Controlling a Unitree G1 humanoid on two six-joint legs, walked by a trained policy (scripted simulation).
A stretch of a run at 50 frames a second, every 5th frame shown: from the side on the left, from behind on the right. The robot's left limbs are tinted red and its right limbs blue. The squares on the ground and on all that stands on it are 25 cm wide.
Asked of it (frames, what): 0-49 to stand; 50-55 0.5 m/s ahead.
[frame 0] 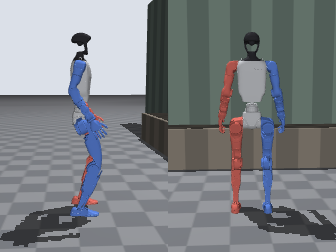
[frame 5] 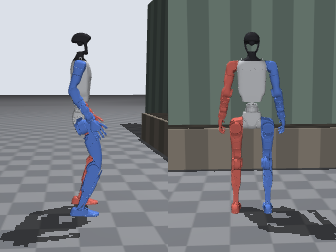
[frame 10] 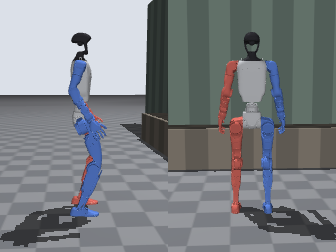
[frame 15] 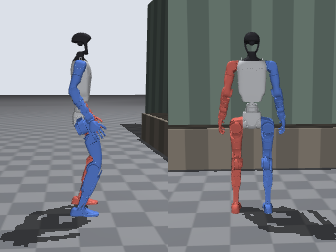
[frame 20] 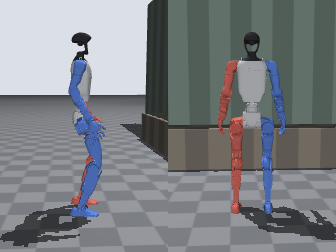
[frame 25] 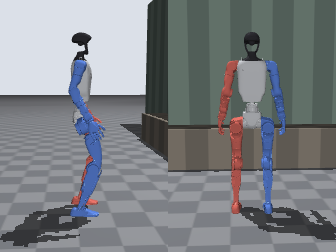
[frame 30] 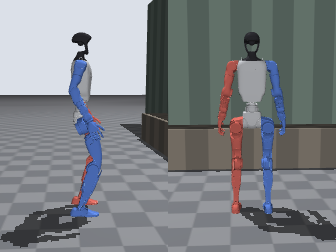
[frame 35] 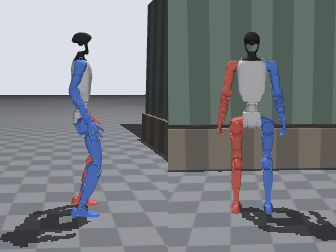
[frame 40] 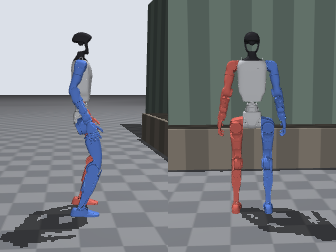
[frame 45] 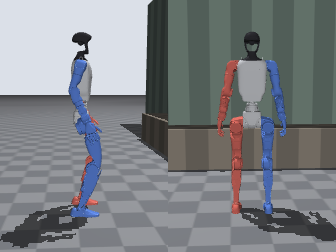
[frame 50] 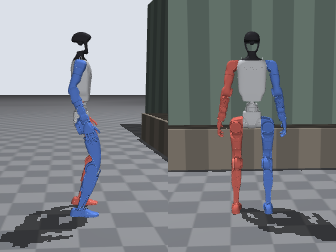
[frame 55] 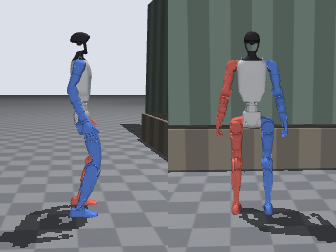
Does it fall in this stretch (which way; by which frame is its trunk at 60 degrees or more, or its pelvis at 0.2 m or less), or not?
no
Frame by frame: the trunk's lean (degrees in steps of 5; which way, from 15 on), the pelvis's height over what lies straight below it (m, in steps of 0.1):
0: 0, 0.8
5: 0, 0.8
10: 0, 0.8
15: 0, 0.8
20: 0, 0.8
25: 0, 0.8
30: 0, 0.8
35: 0, 0.8
40: 0, 0.8
45: 0, 0.8
50: 0, 0.8
55: 0, 0.8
